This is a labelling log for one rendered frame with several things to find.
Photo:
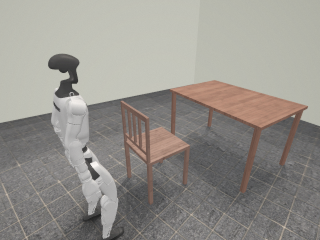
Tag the robot right upper arm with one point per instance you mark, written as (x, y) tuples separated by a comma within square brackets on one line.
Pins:
[(76, 110)]

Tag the robot right thigh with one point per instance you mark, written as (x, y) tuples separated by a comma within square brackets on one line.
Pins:
[(104, 180)]

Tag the chair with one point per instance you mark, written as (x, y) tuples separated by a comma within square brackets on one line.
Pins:
[(152, 146)]

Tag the robot right hand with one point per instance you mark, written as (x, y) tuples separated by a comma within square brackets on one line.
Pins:
[(90, 188)]

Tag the table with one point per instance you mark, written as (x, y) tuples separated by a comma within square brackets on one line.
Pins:
[(255, 109)]

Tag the left robot forearm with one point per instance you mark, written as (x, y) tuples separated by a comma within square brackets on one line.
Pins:
[(60, 135)]

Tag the robot torso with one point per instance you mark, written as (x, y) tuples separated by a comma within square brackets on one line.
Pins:
[(60, 105)]

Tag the right robot forearm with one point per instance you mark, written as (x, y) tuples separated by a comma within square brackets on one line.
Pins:
[(76, 155)]

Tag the robot left hand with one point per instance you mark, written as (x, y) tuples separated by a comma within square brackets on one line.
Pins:
[(67, 155)]

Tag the robot left upper arm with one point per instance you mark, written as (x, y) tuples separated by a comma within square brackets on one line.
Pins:
[(54, 118)]

